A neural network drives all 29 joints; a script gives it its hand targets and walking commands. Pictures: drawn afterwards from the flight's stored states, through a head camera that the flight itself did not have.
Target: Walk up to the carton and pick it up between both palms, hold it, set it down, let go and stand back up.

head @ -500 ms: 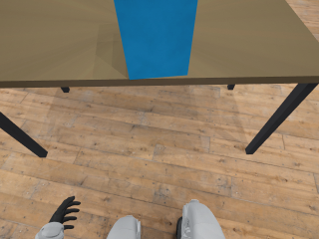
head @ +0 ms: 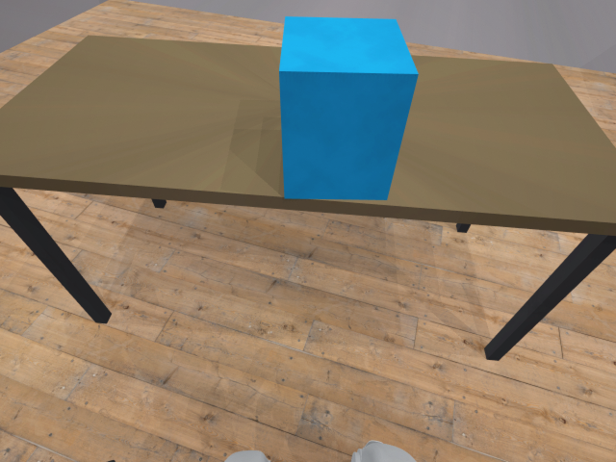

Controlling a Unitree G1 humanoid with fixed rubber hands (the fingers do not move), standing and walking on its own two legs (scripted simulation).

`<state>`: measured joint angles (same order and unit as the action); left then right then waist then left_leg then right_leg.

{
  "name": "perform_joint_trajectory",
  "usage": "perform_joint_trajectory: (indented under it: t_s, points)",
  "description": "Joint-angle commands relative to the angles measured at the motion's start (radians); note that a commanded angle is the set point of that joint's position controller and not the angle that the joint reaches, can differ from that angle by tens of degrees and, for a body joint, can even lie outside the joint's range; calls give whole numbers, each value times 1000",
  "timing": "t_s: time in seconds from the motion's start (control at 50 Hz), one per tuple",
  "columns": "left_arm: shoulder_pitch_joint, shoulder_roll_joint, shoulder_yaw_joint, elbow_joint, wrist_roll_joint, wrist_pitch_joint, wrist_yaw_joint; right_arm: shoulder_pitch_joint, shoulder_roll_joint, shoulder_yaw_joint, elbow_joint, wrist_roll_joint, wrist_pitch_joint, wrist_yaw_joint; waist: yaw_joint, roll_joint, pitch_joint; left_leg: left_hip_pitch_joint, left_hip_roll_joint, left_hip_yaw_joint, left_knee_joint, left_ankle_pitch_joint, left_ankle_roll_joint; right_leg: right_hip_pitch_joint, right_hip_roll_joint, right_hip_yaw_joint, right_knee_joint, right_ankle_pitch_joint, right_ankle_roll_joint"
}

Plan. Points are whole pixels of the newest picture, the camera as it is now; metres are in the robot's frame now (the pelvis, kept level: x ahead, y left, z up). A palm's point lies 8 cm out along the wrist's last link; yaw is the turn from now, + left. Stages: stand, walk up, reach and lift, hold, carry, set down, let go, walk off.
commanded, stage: walk up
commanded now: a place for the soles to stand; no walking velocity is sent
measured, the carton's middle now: (338, 112) +0.68 -0.03 +0.10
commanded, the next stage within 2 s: none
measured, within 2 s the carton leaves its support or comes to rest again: neither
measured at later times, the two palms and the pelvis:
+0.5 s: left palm (137, 357) +0.28 +0.28 -0.09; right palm out of the picture +0.09 -0.32 -0.13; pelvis +0.14 -0.01 -0.01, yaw -6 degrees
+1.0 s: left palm (128, 338) +0.34 +0.34 -0.15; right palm (490, 341) +0.33 -0.30 -0.12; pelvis +0.24 +0.02 -0.03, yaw -4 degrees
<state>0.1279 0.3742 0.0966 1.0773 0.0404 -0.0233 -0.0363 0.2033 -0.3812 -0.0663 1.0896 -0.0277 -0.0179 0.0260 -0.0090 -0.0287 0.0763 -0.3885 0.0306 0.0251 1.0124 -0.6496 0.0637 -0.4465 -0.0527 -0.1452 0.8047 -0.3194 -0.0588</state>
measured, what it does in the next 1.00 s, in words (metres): walks ahead: right foot, then left foot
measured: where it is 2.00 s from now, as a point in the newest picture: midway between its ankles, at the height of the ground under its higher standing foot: outside the picture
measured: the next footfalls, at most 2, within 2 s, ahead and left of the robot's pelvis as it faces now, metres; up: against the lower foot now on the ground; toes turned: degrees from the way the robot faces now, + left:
right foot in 0.42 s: +0.26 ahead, -0.11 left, +0.00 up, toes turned -8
left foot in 0.76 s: +0.32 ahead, +0.15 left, +0.00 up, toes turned -2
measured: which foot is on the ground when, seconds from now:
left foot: down 0.00-0.50, up 0.52-0.74, down 0.76-1.00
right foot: down 0.00-0.06, up 0.08-0.40, down 0.42-1.00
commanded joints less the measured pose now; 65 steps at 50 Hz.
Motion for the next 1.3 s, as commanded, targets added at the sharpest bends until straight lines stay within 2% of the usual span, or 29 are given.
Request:
perform_joint_trajectory:
  t_s: [0.0, 0.02, 0.04, 0.06, 0.08, 0.1, 0.16, 0.26, 0.32, 0.4, 0.44, 0.46, 0.48, 0.52, 0.56, 0.66, 0.72, 0.76, 0.8, 0.88, 0.9, 0.96, 1.0, 1.04, 1.1, 1.14, 1.24, 1.26, 1.28]
  points:
    - [-277, 321, 74, -155, 10, 6, 5, 505, -248, -113, 75, 13, -9, 10, -252, -122, -54, 585, -56, 218, -316, 122, 25, -437, -101, 204, -543, -553, 67]
    - [-321, 182, 45, -186, 11, 17, 10, 671, -251, -118, 109, -2, -20, 0, -324, 151, -43, 788, 6, 44, -628, 95, 31, -592, 50, 50, -128, -456, 113]
    - [-240, 73, -1, -190, -19, 14, 22, 556, -303, -112, 52, -21, -34, -20, -252, 528, 8, 644, 294, -593, -799, -96, 23, -746, 196, 112, 351, -363, 65]
    - [-253, 197, 17, -200, -28, 8, 26, 250, -272, -100, -70, -27, -38, -33, -143, 161, 147, 398, 399, -688, -860, -150, 68, -679, 95, 280, 352, -182, 49]
    - [-141, 225, 27, -167, -48, -1, 16, 123, -307, -97, -120, -21, -50, -43, -66, 36, 143, 327, 367, -576, -853, -134, 54, -532, 80, 333, 303, -100, 32]
    - [-79, 240, 26, -140, -47, -6, 11, 42, -301, -95, -140, -5, -63, -47, -31, 76, 96, 333, 365, -501, -869, -125, 52, -499, 59, 331, 275, -70, 38]
    - [-7, 265, 37, -112, -33, -12, -6, 12, -357, -100, -174, 4, -88, -38, -12, 204, 108, 206, 344, -342, -897, -125, 79, -319, -25, 267, 230, 46, 68]
    - [-90, 264, 49, -150, -34, -21, -31, 101, -313, -80, -181, 0, -99, -18, -43, 65, 238, 85, 305, -211, -888, -59, 144, -232, -41, 189, 118, 102, 78]
    - [-154, 212, 32, -207, -42, -38, -38, 203, -308, -83, -186, 0, -96, -18, -89, 111, 249, 189, 307, -155, -834, 161, 139, -271, -57, 158, -40, 105, 45]
    - [58, 218, 34, -155, -31, -57, -16, 85, -337, -83, -254, 1, -64, -9, 42, 135, 42, 144, 258, 12, -480, 724, 108, 201, 34, -4, -185, 65, 6]
    - [267, 325, 76, -116, -28, -68, 14, 183, -213, -43, -275, 17, -54, -13, 127, -204, -90, -69, 118, 115, 3, 756, 38, 512, 0, 164, -297, -78, -35]
    - [347, 404, 97, -112, -28, -70, 32, 207, -223, -44, -293, 33, -55, -5, 158, -341, -148, -268, -43, 135, 282, 506, -13, 607, -261, 719, -447, -279, -153]
    - [306, 419, 89, -149, -54, -66, 28, 161, -282, -50, -280, 38, -40, -11, 143, -305, -145, -285, -15, -28, 332, 151, -13, 546, -403, 932, -517, -233, -273]
    - [193, 388, 78, -167, -64, -58, 35, 99, -325, -65, -259, 45, -31, -8, 107, -85, -117, -220, 71, -98, 319, 130, -1, 412, -344, 734, -526, -299, -228]
    - [90, 341, 67, -190, -40, -67, 50, 160, -261, -59, -232, 31, -23, -3, 35, -76, -7, -176, 93, -91, 258, 157, 1, 210, -307, 563, -496, -230, -172]
    - [31, 307, 47, -224, -15, -74, 54, 172, -187, -43, -209, 21, -17, 1, 27, -242, -44, -65, 86, -5, -77, 172, -40, 66, -226, 281, -355, 61, -177]
    - [-85, 291, 20, -243, -30, -50, 59, 156, -179, -58, -176, 38, -23, -15, -35, -224, -81, 185, 24, 76, -256, 454, -56, -114, -188, 165, -114, 327, -94]
    - [-59, 221, -17, -257, -45, -27, 65, 148, -272, -75, -164, 12, -24, -35, -69, 34, -87, 197, 65, -57, -324, 477, -28, -211, -144, 156, 31, 119, 0]
    - [-37, 250, -8, -234, -57, 9, 77, -18, -401, -88, -231, 16, -16, -30, -49, 300, -130, -47, 347, -508, -695, 45, 162, -73, 25, 122, 270, -259, 41]
    - [60, 280, 6, -132, -53, -9, 69, -118, -315, -62, -262, 32, -5, -33, 21, 217, -105, -44, 258, -297, -450, 441, 142, -3, 5, 100, 177, -170, 13]
    - [132, 264, 4, -107, -53, -17, 74, -146, -327, -61, -259, 34, -3, -29, 56, 299, -183, -11, 254, -269, -364, 578, 124, 49, 0, 101, 96, -87, 6]
    - [51, 331, 4, -116, -30, -28, 79, -133, -275, -45, -240, 52, 12, -39, 21, 42, -217, -30, 98, -85, -97, 633, 15, 80, -108, 314, -104, 215, -55]
    - [-23, 386, 15, -147, -47, -18, 82, -123, -249, -45, -227, 40, 13, -46, 11, 30, -243, 11, 46, -55, -55, 671, -15, 83, -198, 404, -58, 431, -109]
    - [-32, 319, -17, -149, -55, -16, 95, -115, -282, -56, -222, 42, 7, -40, -12, 76, -280, 103, 146, -141, -166, 886, 49, 70, -54, 165, 144, 480, 3]
    - [-46, 259, -22, -165, -63, -5, 102, -62, -354, -76, -220, 36, 9, -45, -43, 195, -290, 236, 310, -336, -296, 1100, 218, -108, 48, 98, 384, -70, 38]
    - [-54, 259, -17, -145, -53, 12, 98, -63, -330, -83, -231, 30, 14, -50, -43, 209, -253, 117, 329, -361, -392, 847, 209, -82, 30, 160, 429, -361, 14]
    - [142, 282, 10, -81, -29, -6, 85, -273, -301, -67, -315, 26, 30, -49, 71, 246, -215, -108, 275, -277, -287, 527, 155, 107, 14, 109, 132, -145, 0]
    - [184, 269, 16, -57, -16, -14, 88, -279, -241, -54, -308, 29, 32, -46, 90, 178, -218, -168, 230, -217, -177, 517, 102, 186, 11, 140, -27, -104, -15]
    - [195, 340, 30, -80, -3, -23, 87, -251, -202, -42, -325, 35, 40, -46, 89, -78, -198, -313, 78, -48, 129, 418, 11, 207, -161, 495, -239, 1, -57]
